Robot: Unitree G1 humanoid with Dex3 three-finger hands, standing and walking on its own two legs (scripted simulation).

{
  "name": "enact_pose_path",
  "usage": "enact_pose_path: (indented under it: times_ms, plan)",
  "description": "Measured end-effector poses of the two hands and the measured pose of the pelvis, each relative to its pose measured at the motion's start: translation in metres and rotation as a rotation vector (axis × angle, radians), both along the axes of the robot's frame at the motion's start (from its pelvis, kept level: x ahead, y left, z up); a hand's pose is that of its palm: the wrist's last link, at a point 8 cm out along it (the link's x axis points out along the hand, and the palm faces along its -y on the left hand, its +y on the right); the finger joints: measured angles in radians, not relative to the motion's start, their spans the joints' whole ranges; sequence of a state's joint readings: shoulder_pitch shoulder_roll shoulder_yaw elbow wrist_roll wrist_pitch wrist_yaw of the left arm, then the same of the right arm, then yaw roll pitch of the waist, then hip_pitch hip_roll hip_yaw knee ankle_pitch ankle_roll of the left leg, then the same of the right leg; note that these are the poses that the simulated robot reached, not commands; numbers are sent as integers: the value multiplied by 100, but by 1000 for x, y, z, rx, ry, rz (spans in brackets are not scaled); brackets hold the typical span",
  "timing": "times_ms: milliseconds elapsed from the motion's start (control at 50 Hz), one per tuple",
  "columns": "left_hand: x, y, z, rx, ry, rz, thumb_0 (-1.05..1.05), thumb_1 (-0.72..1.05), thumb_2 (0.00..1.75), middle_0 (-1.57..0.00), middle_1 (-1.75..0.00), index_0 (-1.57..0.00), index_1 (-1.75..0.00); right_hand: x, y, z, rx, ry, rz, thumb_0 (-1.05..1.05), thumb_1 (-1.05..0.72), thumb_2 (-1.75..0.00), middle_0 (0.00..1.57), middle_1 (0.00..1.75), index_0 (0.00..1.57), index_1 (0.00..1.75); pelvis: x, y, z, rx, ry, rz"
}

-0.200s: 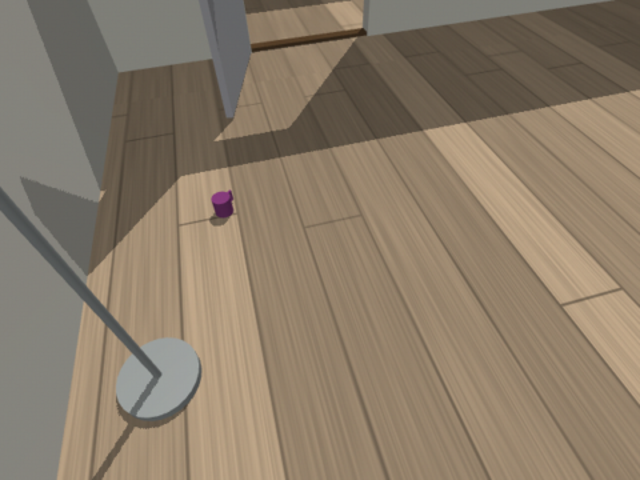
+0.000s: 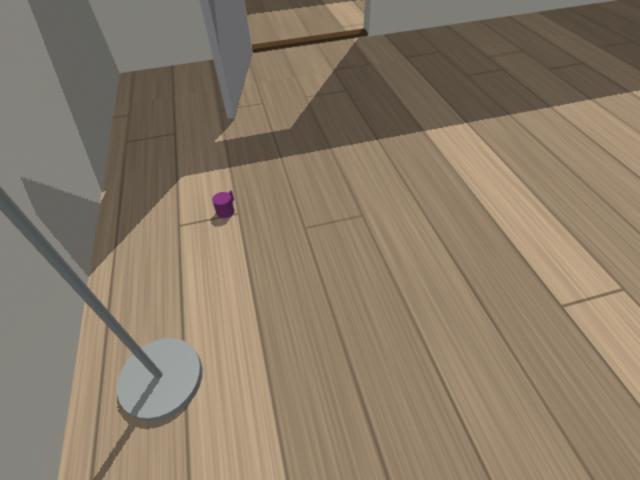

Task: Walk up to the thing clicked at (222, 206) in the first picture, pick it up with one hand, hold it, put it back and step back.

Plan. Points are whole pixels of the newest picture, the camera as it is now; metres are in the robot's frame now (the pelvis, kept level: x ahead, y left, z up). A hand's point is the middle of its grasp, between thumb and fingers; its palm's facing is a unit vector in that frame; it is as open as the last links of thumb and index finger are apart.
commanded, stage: stand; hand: left
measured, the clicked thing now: (225, 202) +1.34 +0.48 -0.74
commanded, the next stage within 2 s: walk up in 0.92 s
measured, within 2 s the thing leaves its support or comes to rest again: neither
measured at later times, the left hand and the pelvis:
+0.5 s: hand out of the picture +0.08 +0.25 -0.16, palm faces -0.03 -0.94 -0.33, open 7.4 cm; pelvis +0.01 +0.00 +0.00, yaw +0 degrees
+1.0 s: hand out of the picture +0.08 +0.26 -0.16, palm faces +0.00 -0.95 -0.32, open 7.4 cm; pelvis +0.01 +0.00 +0.00, yaw +2 degrees
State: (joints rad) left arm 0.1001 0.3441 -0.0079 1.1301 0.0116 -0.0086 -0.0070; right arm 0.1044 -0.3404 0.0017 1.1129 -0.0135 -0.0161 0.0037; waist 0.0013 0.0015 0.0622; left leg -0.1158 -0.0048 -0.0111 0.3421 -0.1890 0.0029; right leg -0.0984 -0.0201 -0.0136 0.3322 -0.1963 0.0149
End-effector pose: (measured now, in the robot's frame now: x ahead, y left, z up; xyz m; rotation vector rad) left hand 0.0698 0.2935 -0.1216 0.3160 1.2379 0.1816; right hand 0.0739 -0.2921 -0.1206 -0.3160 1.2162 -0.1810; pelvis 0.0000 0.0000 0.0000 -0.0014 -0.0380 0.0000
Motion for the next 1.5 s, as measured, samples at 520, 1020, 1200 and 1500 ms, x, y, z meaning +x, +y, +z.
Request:
enact_pose_path:
  times_ms: [520,1020,1200,1500]
  plan:
    - [3,-1,0,-1,8,4,0,90,90,-20,-30,-20,-29,4,-2,0,-5,13,4,1,-91,-90,20,30,20,30,6,-1,0,-1,7,5]
    - [1,14,3,-5,-72,30,0,90,90,-20,-30,-20,-30,10,-8,1,-4,10,36,1,-90,-90,21,30,21,30,13,2,-6,-18,17,42]
    - [-25,85,-2,47,-3,123,0,90,90,-20,-30,-20,-30,82,9,18,-63,-20,130,1,-91,-90,20,30,20,30,56,43,-14,-36,6,109]
    - [126,133,5,10,-90,79,0,91,90,-20,-30,-20,-29,154,77,18,-33,-26,119,1,-90,-89,21,30,21,30,168,93,-9,18,-10,151]
